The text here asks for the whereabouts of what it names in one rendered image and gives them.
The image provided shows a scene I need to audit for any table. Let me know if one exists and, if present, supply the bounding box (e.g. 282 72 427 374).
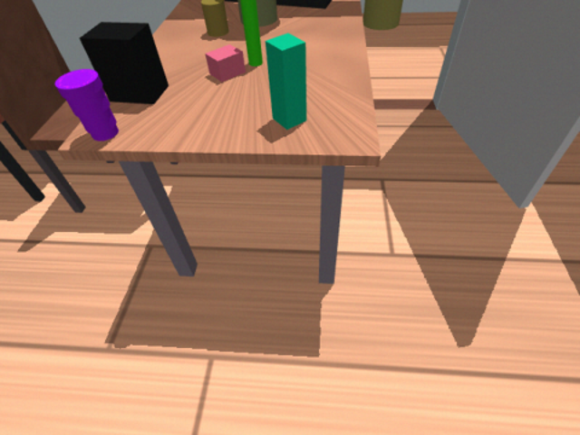
58 0 381 284

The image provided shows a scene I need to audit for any chair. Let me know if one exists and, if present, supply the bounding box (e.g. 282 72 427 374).
0 0 178 213
0 114 45 202

